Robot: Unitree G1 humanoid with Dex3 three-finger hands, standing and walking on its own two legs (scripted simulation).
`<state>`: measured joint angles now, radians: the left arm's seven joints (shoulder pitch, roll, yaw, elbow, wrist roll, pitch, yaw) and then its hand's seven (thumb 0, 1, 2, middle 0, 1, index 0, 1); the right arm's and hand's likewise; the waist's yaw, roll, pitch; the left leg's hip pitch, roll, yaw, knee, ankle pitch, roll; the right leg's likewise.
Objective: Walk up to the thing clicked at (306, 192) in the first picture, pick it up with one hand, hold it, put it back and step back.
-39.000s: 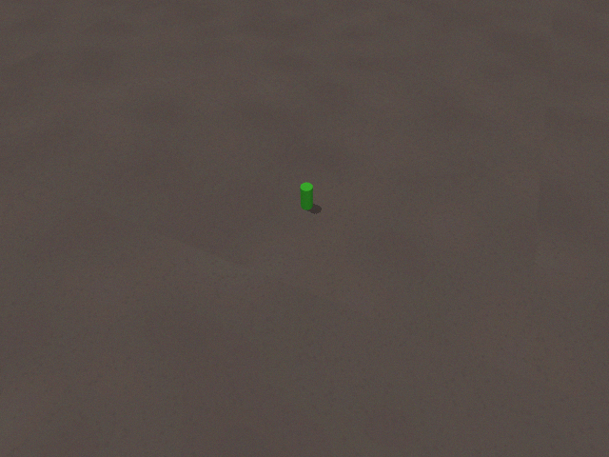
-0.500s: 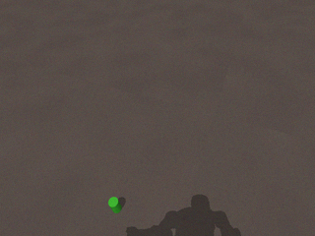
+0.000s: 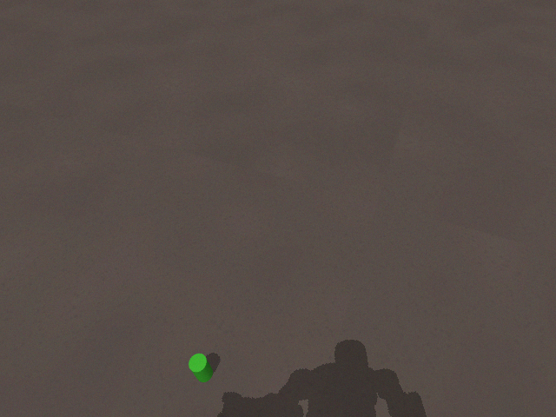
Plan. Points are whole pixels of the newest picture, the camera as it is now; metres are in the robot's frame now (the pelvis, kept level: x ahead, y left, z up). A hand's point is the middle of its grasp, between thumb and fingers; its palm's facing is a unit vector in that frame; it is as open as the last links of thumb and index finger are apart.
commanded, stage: stand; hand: left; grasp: from above
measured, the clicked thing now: (201, 368) +0.40 +0.29 -0.72
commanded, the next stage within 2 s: step back in 0.64 s
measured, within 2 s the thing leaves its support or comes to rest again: neither
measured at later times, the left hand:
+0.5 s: hand out of the picture +0.08 +0.25 -0.16, palm faces -0.02 -0.94 -0.35, open 7.3 cm
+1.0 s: hand out of the picture +0.08 +0.30 -0.18, palm faces -0.02 -0.93 -0.38, open 7.4 cm
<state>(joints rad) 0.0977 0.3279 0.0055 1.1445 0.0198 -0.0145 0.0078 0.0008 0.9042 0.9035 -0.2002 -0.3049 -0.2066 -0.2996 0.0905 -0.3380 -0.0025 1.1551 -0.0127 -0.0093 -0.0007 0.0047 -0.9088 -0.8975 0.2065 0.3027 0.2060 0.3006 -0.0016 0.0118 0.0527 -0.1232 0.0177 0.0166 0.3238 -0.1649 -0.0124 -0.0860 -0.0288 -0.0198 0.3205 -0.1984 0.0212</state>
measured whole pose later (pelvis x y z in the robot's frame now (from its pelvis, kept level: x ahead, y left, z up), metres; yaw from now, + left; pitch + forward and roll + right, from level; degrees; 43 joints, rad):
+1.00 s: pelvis -0.05 +0.03 -0.03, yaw +2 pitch -1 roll -1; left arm 0.03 0.39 0.05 0.92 0.02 0.05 0.01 0.00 0.90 0.90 -0.20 -0.30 -0.21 -0.30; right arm 0.14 -0.41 -0.07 0.95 -0.01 0.04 0.02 0.00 -0.91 -0.90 0.21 0.30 0.20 0.30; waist -0.03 -0.02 0.16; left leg -0.32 -0.04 -0.02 0.71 -0.37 0.04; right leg -0.37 -0.08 -0.01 0.72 -0.32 0.02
